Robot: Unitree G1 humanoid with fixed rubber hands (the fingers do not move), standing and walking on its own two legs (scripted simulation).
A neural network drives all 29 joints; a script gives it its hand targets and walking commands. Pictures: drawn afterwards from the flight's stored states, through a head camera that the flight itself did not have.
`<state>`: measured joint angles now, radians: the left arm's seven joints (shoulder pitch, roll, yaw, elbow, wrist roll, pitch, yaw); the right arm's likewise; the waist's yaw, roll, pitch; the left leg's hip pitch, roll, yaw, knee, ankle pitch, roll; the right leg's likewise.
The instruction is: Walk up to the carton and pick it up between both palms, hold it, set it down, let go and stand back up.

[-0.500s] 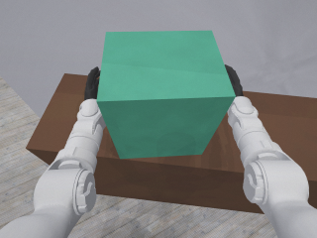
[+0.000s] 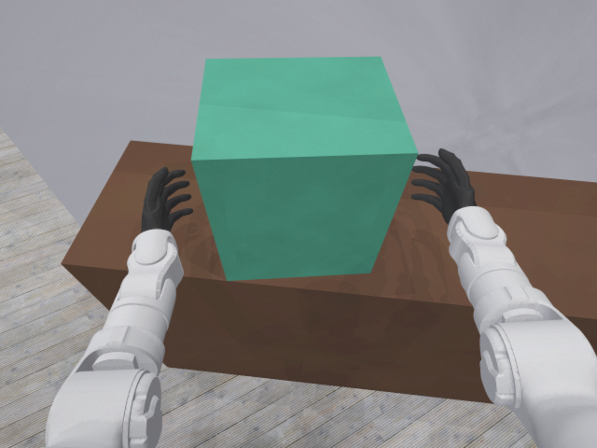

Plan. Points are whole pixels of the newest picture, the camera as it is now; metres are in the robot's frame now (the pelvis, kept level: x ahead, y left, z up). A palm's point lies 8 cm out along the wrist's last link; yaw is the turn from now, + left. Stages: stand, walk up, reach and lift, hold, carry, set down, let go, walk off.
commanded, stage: set down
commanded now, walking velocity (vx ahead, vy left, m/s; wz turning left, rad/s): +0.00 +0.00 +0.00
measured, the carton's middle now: (297, 178) +0.49 +0.05 +0.05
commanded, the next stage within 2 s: none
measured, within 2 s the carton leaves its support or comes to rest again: neither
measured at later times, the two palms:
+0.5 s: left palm (145, 256) +0.34 +0.24 +0.04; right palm (472, 243) +0.40 -0.21 +0.04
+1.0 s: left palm (128, 316) +0.25 +0.23 +0.04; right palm (520, 327) +0.28 -0.25 +0.04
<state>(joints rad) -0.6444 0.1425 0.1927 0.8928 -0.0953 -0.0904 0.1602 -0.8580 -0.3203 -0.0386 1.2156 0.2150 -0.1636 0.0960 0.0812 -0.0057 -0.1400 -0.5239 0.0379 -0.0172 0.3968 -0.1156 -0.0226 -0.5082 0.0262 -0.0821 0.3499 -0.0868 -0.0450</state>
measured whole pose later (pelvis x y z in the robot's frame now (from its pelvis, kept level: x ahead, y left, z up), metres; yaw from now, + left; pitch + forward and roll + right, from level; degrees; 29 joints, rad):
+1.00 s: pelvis +0.02 +0.00 +0.01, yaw +0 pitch +2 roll -1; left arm 0.09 0.08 0.09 0.17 -0.14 0.11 0.18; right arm -0.01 -0.39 -0.04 0.56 0.29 -0.15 0.20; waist 0.05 -0.01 -0.13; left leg -0.26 0.04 -0.02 0.40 -0.18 -0.02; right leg -0.24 0.03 -0.08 0.33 -0.14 -0.04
